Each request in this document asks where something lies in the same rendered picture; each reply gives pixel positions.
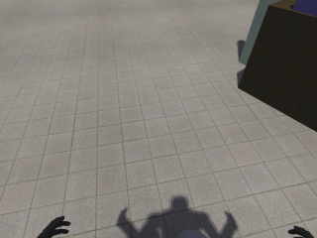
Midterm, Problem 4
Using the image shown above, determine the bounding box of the pedestal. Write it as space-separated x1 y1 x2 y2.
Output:
238 0 317 132

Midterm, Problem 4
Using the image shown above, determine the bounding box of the right robot hand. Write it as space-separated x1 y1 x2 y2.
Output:
287 225 314 238

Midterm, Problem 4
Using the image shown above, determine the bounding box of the carton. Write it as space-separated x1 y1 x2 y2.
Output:
292 0 317 17

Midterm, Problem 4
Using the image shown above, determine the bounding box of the left robot hand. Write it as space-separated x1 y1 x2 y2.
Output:
37 216 71 238

